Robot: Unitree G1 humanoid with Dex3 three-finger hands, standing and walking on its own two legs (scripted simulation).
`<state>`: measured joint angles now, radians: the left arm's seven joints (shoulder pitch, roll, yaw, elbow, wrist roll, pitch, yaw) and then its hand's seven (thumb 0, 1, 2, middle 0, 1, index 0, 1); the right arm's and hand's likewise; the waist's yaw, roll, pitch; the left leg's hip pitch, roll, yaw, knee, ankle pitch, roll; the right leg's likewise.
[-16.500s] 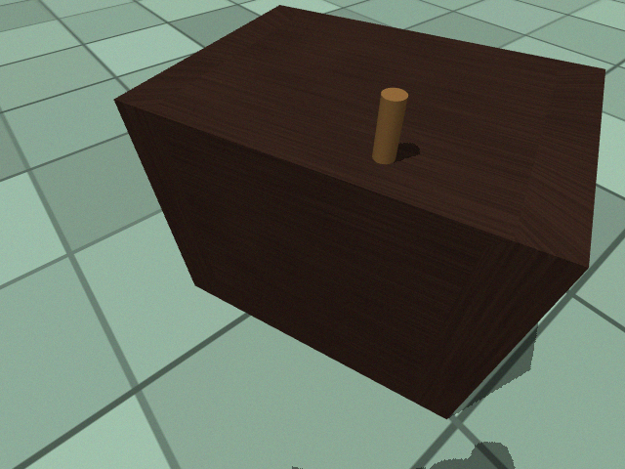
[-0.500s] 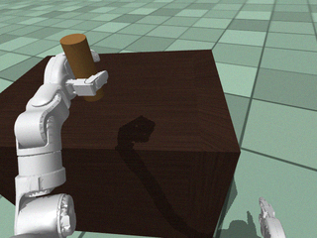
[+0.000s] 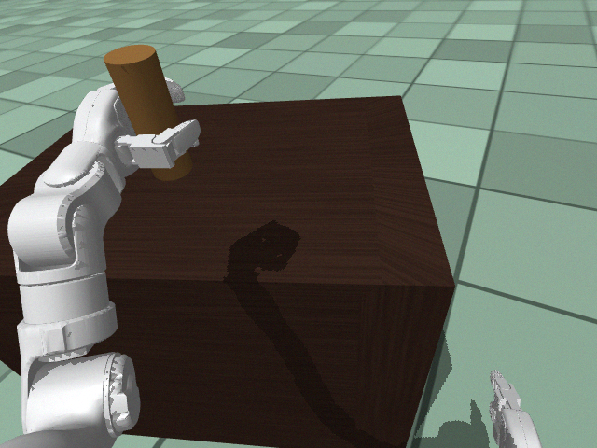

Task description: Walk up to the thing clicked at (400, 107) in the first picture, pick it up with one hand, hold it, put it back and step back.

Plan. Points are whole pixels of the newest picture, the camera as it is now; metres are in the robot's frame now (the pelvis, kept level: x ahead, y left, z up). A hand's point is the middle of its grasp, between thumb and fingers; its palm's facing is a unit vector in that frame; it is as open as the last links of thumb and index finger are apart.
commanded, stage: hold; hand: left
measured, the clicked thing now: (154, 118) +0.34 +0.17 +0.33
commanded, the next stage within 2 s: none
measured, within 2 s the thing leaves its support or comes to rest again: neither
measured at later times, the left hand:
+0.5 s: hand (162, 119) +0.34 +0.16 +0.33, palm faces +0.07 -1.00 -0.02, open 7.0 cm
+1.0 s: hand (157, 116) +0.34 +0.16 +0.33, palm faces +0.06 -1.00 -0.03, open 7.0 cm
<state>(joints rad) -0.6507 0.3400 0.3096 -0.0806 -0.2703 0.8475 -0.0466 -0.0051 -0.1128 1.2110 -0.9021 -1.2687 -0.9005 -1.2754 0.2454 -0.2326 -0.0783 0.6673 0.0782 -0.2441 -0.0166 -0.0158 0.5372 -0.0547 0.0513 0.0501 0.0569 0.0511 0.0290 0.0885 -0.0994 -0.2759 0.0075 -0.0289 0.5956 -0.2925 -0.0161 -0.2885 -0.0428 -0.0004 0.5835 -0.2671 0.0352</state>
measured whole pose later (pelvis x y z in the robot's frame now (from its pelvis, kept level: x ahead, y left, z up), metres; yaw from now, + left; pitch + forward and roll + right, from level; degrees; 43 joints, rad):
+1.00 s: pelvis +0.00 +0.00 +0.00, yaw +0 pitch -2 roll +0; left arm -0.74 0.37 0.30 -0.05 -0.27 0.95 -0.05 -0.01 -0.12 1.21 -0.91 -1.26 -0.91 -1.26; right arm 0.25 -0.24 -0.07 0.67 0.09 -0.26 0.00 -0.02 0.53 -0.06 0.05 0.05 0.06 0.05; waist 0.04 0.08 -0.12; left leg -0.30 0.00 -0.03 0.63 -0.30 -0.01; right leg -0.31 -0.05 0.00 0.62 -0.28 0.04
